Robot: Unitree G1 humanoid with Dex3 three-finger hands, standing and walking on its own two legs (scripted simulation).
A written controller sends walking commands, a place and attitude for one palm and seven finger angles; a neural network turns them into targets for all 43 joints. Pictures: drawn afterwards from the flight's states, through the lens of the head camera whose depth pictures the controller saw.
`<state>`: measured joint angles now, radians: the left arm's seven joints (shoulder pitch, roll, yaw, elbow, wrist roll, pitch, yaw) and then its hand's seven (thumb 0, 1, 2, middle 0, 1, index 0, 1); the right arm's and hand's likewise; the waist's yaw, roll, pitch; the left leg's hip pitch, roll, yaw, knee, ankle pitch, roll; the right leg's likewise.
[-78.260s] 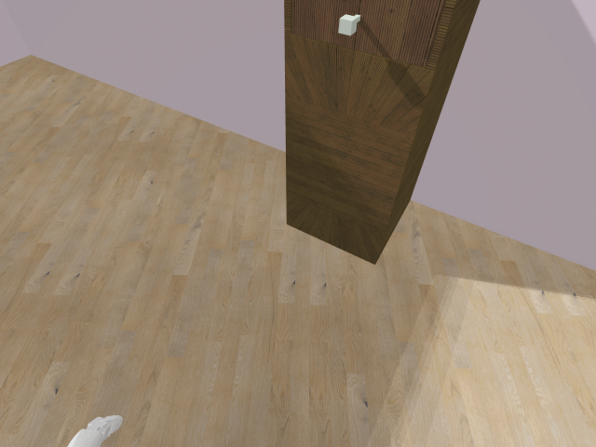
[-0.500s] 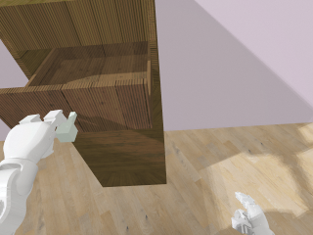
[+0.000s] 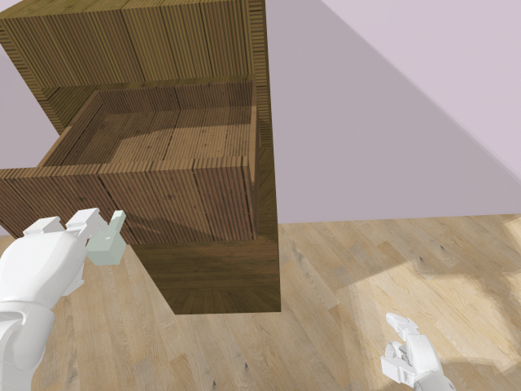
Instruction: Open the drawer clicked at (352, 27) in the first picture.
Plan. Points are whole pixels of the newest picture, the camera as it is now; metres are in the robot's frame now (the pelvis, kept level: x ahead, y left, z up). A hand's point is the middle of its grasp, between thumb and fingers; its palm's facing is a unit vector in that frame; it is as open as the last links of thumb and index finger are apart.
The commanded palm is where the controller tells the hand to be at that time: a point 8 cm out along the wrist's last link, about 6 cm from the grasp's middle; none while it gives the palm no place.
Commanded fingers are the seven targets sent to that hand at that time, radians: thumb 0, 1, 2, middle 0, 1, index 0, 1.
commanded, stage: pull the drawer open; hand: left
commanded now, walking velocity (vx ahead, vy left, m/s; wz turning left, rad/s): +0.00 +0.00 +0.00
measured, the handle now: (111, 236) +0.26 +0.25 +0.14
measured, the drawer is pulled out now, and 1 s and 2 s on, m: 0.24 0.30 0.30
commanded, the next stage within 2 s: open the thumb to release the handle in 0.54 s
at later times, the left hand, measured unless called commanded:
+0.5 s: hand (53, 321) +0.15 +0.27 +0.13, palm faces +0.05 -0.06 -1.00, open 5.2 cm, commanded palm +0.11 +0.27 +0.19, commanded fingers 0.00 0.90 0.90 -0.40 -1.35 -0.40 -1.35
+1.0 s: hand (47, 316) +0.16 +0.28 +0.12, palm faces +0.03 -0.04 -1.00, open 9.1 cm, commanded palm +0.13 +0.29 +0.19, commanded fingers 0.00 -0.43 0.33 -0.31 -1.21 -0.31 -1.21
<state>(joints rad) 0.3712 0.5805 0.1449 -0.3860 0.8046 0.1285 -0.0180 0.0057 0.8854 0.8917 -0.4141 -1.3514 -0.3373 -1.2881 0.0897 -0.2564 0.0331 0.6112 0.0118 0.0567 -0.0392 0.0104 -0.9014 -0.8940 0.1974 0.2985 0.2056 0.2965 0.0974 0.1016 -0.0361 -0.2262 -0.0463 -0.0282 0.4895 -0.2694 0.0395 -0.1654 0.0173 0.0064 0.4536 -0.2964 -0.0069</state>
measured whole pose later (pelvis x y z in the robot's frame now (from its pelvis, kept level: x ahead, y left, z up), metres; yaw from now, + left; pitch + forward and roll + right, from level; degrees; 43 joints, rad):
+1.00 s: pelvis -0.01 +0.00 +0.00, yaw +0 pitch -1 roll -1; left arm 0.51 0.63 0.19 -0.47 0.77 0.06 -0.01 0.01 0.21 0.60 -0.37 -1.28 -0.36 -1.27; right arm 0.11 -0.26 0.04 0.62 0.01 0.06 -0.07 0.01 -0.90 -0.89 0.20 0.30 0.21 0.30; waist 0.11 0.10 -0.02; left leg -0.24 -0.05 -0.03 0.52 -0.27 0.04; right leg -0.17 0.02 0.00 0.47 -0.29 0.00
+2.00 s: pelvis -0.03 -0.01 +0.00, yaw +2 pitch -3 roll -1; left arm 0.24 0.70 0.21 -0.37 0.71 0.06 -0.12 0.00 -0.49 0.30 -0.35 -1.22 -0.38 -1.23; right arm 0.08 -0.27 0.04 0.65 0.03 0.03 -0.07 0.01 -0.90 -0.89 0.20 0.30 0.21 0.30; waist 0.12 0.11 0.00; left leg -0.20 -0.04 -0.06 0.48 -0.22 0.02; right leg -0.12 0.02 -0.03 0.43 -0.25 -0.02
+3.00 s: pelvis -0.05 -0.01 +0.00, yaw +1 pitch -2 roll -1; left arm -0.12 0.82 0.23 -0.38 0.63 0.20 -0.44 0.00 -0.49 0.30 -0.31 -1.20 -0.32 -1.20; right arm 0.07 -0.29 0.08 0.61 0.06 0.03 -0.03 0.01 -0.90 -0.89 0.20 0.30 0.20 0.30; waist 0.12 0.14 -0.04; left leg -0.27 -0.05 -0.05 0.50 -0.19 0.03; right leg -0.22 0.02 -0.02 0.49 -0.24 -0.01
